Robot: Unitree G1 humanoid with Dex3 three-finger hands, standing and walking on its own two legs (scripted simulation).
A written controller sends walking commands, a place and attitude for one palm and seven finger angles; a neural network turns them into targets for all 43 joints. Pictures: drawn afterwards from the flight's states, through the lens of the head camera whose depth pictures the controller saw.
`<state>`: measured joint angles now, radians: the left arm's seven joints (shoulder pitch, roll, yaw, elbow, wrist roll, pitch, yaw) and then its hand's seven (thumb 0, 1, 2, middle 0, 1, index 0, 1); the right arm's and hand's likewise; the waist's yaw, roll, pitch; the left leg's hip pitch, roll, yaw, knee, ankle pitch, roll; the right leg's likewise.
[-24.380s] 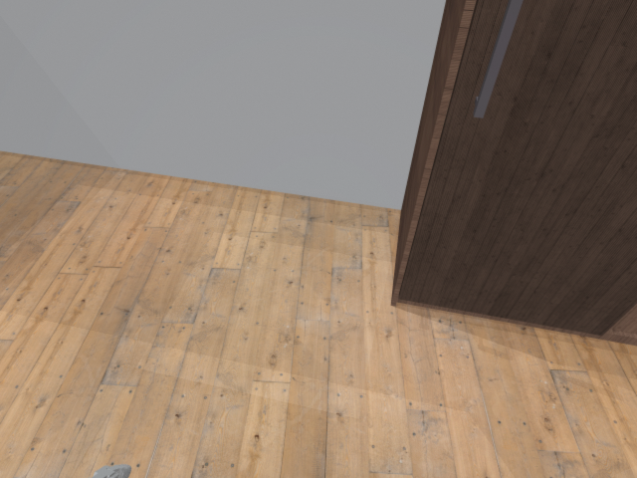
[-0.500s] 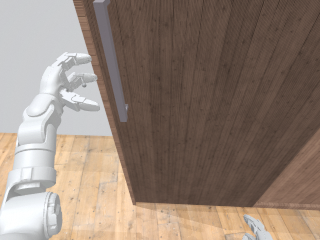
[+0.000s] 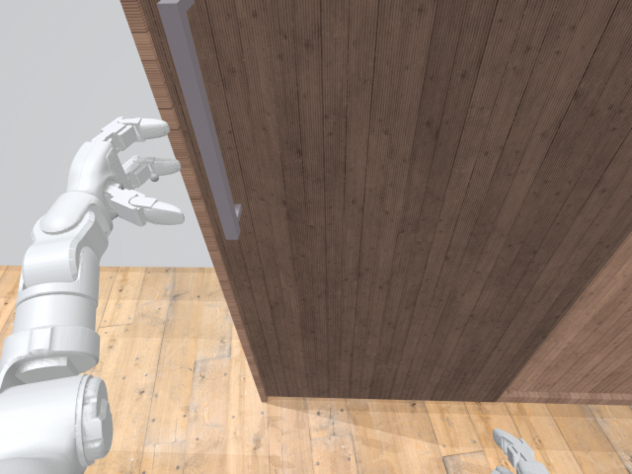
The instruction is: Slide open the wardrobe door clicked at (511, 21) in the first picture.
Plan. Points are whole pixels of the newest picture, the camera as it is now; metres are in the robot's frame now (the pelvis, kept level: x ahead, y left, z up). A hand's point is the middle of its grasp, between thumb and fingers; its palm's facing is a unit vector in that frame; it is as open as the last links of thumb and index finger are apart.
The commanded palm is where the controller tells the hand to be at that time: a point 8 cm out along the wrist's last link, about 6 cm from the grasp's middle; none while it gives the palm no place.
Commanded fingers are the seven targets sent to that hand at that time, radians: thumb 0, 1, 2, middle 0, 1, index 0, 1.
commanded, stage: feel for the door with the fingertips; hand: left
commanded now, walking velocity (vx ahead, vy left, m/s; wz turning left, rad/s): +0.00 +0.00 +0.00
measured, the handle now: (213, 136) +0.47 +0.15 +0.22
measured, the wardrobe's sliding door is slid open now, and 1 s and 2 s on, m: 0.00 0.00 0.00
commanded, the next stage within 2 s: slide the fingers in behind the handle in 0.86 s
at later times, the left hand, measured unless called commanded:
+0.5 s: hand (191, 169) +0.41 +0.17 +0.21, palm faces +0.03 -1.00 -0.02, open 14.0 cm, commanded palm +0.39 +0.22 +0.21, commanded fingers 0.00 -0.50 0.30 -0.30 -1.20 -0.30 -1.20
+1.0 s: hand (188, 159) +0.43 +0.18 +0.21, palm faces +0.03 -1.00 -0.01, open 13.7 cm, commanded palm +0.41 +0.23 +0.21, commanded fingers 0.00 -0.50 0.30 -0.30 -1.20 -0.30 -1.20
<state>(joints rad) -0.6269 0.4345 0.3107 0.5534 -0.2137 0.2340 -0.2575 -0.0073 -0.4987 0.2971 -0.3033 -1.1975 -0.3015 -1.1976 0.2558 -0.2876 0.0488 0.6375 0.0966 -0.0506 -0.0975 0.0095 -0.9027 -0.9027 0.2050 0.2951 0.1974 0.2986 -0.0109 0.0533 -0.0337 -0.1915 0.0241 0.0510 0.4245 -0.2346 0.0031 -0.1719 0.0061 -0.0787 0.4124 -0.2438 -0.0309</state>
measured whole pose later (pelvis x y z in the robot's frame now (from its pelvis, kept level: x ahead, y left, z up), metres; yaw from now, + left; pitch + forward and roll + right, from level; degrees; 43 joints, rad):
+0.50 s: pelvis +0.01 +0.00 +0.00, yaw -1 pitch +0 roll +0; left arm -0.63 0.32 0.26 0.46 -0.19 0.26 -0.14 -0.01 -0.50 0.30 -0.31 -1.20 -0.30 -1.20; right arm 0.23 -0.25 0.06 0.63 0.09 -0.03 -0.08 0.01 -0.90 -0.90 0.21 0.30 0.20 0.30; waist -0.01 0.05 -0.04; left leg -0.17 0.03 0.06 0.42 -0.24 0.00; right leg -0.16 0.01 -0.07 0.42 -0.25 -0.03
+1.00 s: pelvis +0.00 +0.00 +0.00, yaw +0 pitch +1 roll +0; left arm -0.78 0.35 0.24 0.67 -0.18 0.20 -0.16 -0.01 -0.50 0.30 -0.35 -1.23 -0.35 -1.24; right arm 0.27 -0.27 0.04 0.68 0.08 -0.03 -0.09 0.01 -0.90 -0.90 0.20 0.30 0.20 0.30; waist -0.01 0.04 -0.03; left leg -0.21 0.02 0.04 0.43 -0.23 0.01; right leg -0.18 0.00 -0.08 0.41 -0.24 -0.03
